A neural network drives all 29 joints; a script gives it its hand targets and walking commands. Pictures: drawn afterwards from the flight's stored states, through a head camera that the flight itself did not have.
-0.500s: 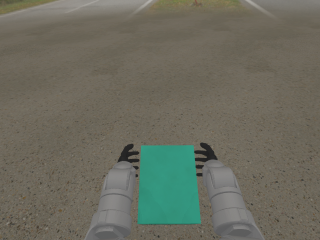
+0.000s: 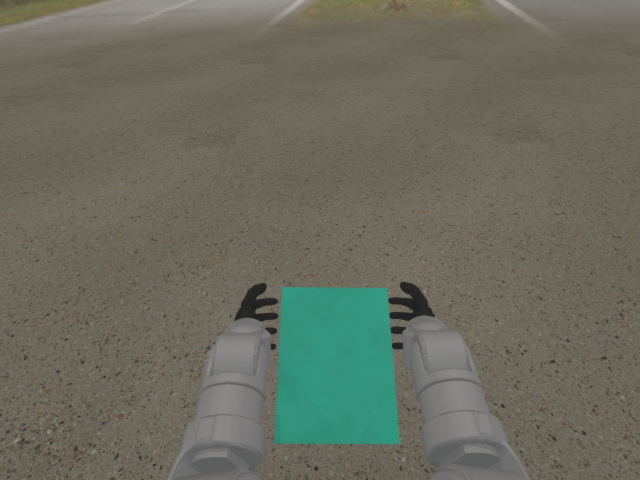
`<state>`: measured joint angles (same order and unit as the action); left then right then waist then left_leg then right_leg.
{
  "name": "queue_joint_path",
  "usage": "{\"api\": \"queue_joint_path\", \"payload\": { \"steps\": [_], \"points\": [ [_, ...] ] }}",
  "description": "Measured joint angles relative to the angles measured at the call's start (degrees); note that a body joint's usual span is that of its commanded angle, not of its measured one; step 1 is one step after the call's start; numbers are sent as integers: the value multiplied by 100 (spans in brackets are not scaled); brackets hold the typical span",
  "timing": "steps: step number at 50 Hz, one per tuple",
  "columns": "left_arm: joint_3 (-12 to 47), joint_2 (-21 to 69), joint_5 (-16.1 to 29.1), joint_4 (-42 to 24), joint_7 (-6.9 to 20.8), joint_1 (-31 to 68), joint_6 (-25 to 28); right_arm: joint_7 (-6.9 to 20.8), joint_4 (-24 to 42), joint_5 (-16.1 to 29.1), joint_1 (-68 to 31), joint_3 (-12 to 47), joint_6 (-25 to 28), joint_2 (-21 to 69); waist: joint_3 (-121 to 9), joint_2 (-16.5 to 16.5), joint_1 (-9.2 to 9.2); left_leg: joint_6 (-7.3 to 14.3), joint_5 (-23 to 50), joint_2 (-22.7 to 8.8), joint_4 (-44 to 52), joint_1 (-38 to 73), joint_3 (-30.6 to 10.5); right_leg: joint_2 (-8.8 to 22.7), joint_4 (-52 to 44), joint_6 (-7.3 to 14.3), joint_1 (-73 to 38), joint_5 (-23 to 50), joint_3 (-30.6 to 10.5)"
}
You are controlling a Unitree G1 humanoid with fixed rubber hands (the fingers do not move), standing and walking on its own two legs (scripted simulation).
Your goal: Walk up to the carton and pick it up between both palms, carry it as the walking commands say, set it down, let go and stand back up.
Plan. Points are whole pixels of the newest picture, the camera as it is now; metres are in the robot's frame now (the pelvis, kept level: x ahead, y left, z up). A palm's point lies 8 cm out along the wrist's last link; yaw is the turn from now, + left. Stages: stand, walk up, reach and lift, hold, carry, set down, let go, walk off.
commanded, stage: hold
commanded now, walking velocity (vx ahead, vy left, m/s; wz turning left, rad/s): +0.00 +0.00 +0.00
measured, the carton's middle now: (333, 369) +0.32 +0.00 -0.04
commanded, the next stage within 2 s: carry in 0.72 s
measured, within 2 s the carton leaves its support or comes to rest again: neither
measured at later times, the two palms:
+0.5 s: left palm (245, 331) +0.31 +0.12 +0.06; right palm (421, 330) +0.31 -0.12 +0.06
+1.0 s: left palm (253, 337) +0.30 +0.11 +0.07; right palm (428, 342) +0.29 -0.12 +0.07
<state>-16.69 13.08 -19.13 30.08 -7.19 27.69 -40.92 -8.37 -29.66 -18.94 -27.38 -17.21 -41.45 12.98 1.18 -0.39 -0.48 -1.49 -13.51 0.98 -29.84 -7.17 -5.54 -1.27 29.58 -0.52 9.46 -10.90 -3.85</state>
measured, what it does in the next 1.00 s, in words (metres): lifts its right foot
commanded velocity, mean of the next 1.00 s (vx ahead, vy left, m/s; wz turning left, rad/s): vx -0.13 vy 0.00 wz -0.32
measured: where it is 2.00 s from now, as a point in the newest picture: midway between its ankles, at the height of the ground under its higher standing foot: outside the picture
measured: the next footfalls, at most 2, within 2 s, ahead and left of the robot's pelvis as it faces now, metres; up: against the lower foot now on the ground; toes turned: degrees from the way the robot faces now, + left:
right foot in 1.10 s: -0.02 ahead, -0.13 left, +0.00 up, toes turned -14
left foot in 1.40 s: -0.07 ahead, +0.13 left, +0.00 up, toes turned -25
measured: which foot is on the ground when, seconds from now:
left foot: down 0.00-1.00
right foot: down 0.00-0.88, up 0.90-1.00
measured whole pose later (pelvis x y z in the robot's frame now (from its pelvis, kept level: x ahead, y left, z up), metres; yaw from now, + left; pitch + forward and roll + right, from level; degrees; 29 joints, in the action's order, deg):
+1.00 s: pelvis -0.04 +0.01 -0.01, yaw -7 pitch +3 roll -1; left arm -6.5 12.0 -8.4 0.8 -17.5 24.9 -53.5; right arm -15.5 -4.1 -10.3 -26.0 -6.3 -52.7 12.6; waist 1.1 0.0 -3.4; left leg -0.9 -13.1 -5.6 -38.1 -27.5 3.2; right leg -1.9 61.5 -1.1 35.9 -24.7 1.1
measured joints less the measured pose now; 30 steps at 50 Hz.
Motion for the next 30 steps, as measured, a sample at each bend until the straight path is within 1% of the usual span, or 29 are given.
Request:
{"api": "queue_joint_path", "payload": {
  "steps": [18, 30],
  "points": [
    [390, -109, 196, -285, 32, -287, -157, 124, 329, 189, 323, 356, -169, -126, -46, -4, 24, 29, 20, 4, 221, 171, 2, 22, -252, -20, -189, 29, -8],
    [443, -134, 234, -320, 48, -348, -188, 157, 383, 235, 396, 434, -214, -156, -59, -14, 33, 30, 43, 3, 252, 180, -5, 23, -297, -22, -207, 57, -5]
  ]
}}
